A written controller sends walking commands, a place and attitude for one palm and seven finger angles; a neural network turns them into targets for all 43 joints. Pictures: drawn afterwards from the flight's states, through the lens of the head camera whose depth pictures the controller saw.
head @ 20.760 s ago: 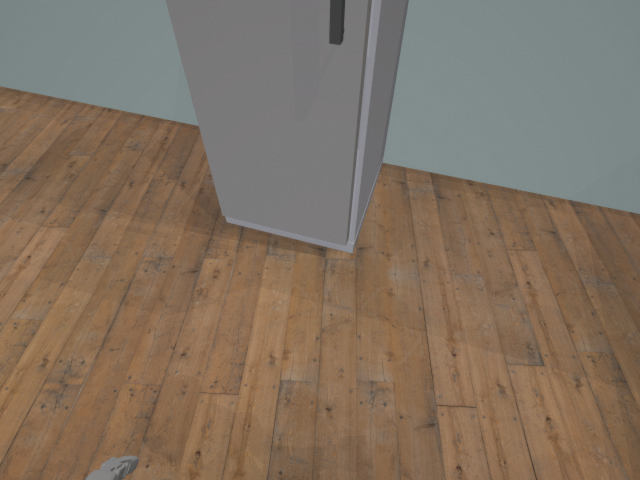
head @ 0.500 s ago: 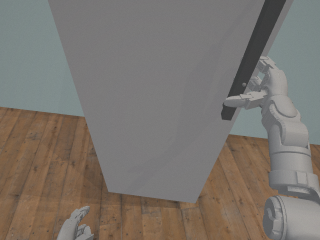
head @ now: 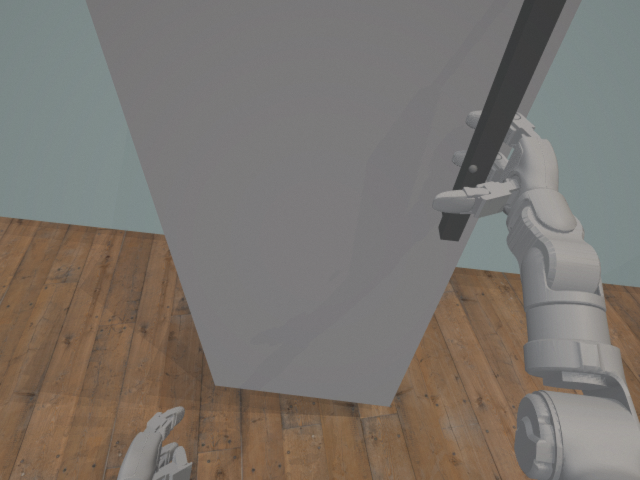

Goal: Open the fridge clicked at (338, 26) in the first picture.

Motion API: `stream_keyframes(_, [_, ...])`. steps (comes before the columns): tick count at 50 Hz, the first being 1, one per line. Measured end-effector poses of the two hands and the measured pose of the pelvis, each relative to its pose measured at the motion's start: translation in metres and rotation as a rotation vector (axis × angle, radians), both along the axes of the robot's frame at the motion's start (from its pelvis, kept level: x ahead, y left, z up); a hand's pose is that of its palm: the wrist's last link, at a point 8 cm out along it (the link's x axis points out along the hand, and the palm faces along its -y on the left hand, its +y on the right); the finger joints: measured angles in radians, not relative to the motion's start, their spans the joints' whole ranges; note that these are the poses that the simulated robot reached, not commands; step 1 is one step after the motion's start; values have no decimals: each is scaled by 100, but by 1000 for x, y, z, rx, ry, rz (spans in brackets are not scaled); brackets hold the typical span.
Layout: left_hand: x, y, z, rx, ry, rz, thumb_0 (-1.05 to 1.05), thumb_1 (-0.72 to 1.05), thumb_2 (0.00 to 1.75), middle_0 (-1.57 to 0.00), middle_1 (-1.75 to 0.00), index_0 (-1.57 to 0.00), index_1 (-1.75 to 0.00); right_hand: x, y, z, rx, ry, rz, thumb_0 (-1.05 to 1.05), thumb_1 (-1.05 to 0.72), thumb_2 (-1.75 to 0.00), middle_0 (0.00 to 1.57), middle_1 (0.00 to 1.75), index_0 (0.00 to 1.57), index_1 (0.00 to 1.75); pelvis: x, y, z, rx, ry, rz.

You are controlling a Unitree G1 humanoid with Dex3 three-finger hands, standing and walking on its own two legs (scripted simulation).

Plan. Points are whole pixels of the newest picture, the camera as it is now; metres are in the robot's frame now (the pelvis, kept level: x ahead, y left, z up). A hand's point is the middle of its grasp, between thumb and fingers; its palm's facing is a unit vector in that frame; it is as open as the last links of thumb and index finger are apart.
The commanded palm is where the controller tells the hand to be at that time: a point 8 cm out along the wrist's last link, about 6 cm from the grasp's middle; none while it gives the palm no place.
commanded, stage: slide the fingers in behind the handle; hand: right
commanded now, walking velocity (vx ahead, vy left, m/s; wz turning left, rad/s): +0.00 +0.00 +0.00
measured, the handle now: (487, 119) +0.46 -0.16 +0.26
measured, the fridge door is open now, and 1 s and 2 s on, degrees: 0 0 0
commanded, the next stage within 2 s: grip the handle and tug to test in 0.46 s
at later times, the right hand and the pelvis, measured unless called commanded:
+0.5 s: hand (482, 173) +0.40 -0.15 +0.22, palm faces +0.08 +1.00 +0.02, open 14.0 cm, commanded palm +0.38 -0.20 +0.23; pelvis +0.00 +0.00 +0.00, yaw +0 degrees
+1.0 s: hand (483, 172) +0.40 -0.16 +0.22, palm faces +0.11 +0.99 +0.01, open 10.0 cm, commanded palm +0.37 -0.19 +0.23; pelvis +0.00 +0.00 +0.00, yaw +0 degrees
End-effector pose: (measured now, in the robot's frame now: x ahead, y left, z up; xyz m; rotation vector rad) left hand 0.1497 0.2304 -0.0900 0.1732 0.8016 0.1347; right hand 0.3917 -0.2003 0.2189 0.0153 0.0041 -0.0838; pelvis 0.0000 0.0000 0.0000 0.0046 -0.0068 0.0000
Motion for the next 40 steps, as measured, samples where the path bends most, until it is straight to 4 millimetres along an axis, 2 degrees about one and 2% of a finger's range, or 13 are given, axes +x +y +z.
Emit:
stream_keyframes(31, [-1, -7, 5, 1, -17, -9, 1, 91, 89, -20, -30, -20, -30, -15, -9, 4, 3, -17, -6, -1, 50, -31, 30, 121, 30, 120, -5, -4, 0, 1, -14, 0])
stream_keyframes(40, [-7, -6, 2, -3, -8, -5, 1, 91, 89, -20, -30, -20, -30, -16, -6, 5, -7, -20, -20, -1, 29, -39, 29, 122, 29, 121, -7, -5, 0, 1, -15, 1])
